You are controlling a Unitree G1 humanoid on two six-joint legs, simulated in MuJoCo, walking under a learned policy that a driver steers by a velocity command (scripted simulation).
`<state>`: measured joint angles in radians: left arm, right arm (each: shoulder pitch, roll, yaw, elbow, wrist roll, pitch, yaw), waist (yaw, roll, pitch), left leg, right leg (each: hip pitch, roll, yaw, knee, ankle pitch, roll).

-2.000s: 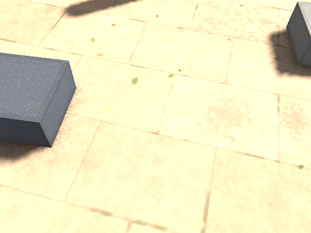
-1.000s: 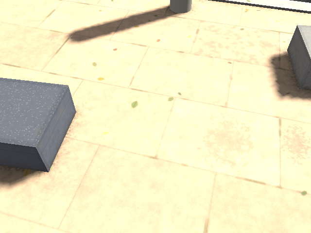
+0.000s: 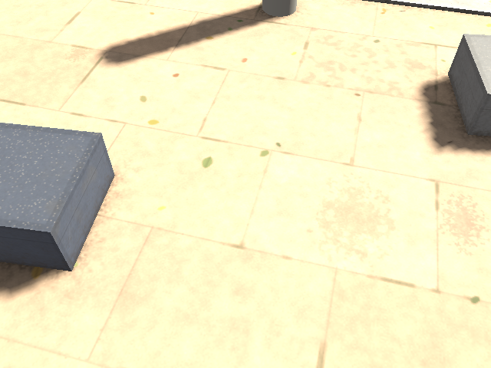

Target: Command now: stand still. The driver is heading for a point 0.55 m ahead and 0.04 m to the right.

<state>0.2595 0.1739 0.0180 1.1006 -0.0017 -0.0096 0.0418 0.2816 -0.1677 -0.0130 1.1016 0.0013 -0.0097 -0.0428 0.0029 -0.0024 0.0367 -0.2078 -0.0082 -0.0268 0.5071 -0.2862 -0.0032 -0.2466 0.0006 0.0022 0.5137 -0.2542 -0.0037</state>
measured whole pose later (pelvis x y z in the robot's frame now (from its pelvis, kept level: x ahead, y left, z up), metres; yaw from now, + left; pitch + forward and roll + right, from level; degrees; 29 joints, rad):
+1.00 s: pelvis +0.17 +0.04 +0.00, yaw +1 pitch +1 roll -1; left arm 0.21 0.26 0.07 1.02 -0.04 -0.03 0.03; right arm 0.30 -0.21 -0.06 1.06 0.00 -0.07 -0.03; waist -0.02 -0.03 -0.05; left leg -0.26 0.02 0.05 0.53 -0.30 0.06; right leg -0.35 0.00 -0.03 0.60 -0.34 -0.05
